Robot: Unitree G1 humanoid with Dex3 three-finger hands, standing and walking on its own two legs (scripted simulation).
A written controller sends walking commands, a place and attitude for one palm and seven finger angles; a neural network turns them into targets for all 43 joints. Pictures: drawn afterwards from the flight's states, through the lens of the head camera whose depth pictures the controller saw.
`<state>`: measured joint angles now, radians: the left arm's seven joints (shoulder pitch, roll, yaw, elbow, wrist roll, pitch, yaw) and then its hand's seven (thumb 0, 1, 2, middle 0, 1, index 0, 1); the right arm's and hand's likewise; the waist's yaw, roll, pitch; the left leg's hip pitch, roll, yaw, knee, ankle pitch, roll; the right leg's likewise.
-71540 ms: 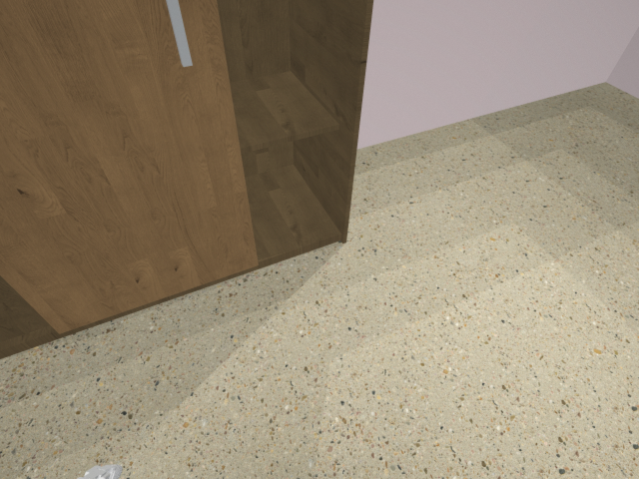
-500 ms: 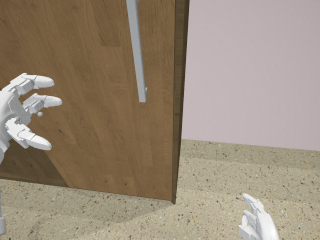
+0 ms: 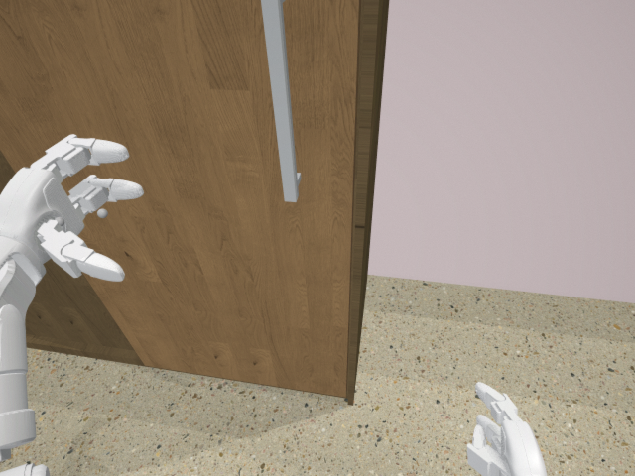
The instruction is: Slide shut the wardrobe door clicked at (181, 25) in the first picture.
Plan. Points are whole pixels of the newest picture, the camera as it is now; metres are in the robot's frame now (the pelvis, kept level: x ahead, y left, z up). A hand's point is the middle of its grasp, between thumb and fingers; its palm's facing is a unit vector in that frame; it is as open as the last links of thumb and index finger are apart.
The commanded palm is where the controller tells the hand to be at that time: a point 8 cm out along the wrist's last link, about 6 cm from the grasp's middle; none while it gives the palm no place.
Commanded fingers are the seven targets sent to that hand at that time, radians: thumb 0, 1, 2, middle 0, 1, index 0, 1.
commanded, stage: move the hooked fingers beside the handle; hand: left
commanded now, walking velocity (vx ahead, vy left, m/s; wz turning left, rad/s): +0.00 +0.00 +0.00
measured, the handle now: (286, 108) +0.54 +0.11 +0.24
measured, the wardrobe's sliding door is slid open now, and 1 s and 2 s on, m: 0.00 0.00 0.00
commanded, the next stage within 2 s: none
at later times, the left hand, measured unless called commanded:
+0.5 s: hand (164, 179) +0.37 +0.23 +0.23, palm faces -0.02 -1.00 -0.06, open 14.0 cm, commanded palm +0.34 +0.28 +0.24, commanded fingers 0.00 -0.50 0.30 -0.30 -1.20 -0.30 -1.20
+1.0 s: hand (202, 158) +0.42 +0.20 +0.23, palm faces -0.02 -1.00 -0.03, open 14.0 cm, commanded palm +0.40 +0.25 +0.23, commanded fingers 0.00 -0.50 0.30 -0.30 -1.20 -0.30 -1.20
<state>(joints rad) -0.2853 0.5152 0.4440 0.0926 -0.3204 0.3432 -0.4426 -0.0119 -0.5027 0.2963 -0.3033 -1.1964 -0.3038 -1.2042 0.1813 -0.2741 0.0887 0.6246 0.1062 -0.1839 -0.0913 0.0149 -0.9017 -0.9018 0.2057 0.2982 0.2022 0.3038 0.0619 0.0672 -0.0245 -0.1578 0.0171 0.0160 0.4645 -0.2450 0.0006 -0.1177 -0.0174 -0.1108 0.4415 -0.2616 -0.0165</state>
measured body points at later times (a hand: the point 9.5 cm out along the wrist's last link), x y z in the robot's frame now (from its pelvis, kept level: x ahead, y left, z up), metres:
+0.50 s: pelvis +0.01 +0.01 +0.00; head -0.01 -0.01 +0.45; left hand +0.36 +0.28 +0.23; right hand +0.19 -0.23 -0.08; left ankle +0.01 +0.12 -0.74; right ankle -0.01 -0.10 -0.74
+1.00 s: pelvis +0.01 +0.01 +0.00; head +0.00 +0.00 +0.45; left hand +0.42 +0.25 +0.23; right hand +0.16 -0.24 -0.09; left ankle +0.01 +0.12 -0.74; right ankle -0.01 -0.10 -0.74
